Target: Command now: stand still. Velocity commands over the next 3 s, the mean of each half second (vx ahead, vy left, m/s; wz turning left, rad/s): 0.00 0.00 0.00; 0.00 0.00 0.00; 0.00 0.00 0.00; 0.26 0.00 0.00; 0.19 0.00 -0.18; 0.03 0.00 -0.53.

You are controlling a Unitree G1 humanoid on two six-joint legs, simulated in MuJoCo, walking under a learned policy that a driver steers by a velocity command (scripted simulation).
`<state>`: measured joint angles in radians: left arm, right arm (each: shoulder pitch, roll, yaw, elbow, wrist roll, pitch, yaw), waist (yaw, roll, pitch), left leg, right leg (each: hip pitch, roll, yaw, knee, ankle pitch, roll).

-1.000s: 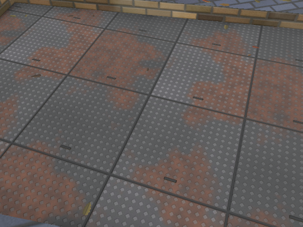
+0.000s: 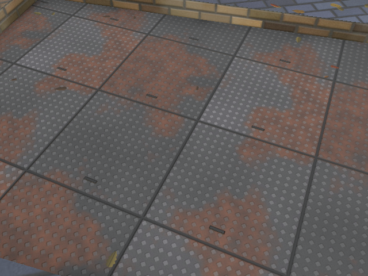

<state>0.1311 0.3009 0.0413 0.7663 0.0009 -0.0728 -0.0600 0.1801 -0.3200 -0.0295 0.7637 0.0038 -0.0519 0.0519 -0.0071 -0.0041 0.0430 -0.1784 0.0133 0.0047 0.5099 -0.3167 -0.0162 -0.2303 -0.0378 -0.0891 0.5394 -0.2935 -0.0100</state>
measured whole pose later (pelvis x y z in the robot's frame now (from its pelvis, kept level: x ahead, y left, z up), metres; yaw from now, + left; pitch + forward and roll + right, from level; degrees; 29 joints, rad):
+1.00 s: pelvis +0.00 -0.01 +0.01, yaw -1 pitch -2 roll +0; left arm 0.14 0.32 0.05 0.97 0.00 -0.06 -0.08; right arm 0.15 -0.33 -0.03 1.02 0.00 -0.03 0.05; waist -0.01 0.01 0.06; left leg -0.10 0.05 0.02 0.41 -0.26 -0.04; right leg -0.16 0.00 -0.07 0.43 -0.23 -0.03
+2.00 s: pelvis +0.10 +0.03 +0.01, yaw -1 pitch -2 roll +1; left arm 0.19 0.23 0.06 1.01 0.07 -0.07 -0.03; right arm 0.48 -0.15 0.01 1.09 -0.08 -0.11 0.01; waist -0.04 -0.02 0.03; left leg 0.11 -0.04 0.06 0.19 -0.26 0.04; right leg -0.52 -0.06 0.02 0.95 -0.20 -0.10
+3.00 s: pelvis +0.27 -0.01 -0.01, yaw -25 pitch +3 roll -1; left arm 0.23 0.25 0.05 0.65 0.06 -0.09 -0.02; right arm 0.23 -0.30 -0.09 0.68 -0.04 -0.07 -0.02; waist -0.05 0.04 0.01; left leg -0.37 0.13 0.10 0.85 -0.54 -0.04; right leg -0.29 0.03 -0.05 0.58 -0.35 -0.05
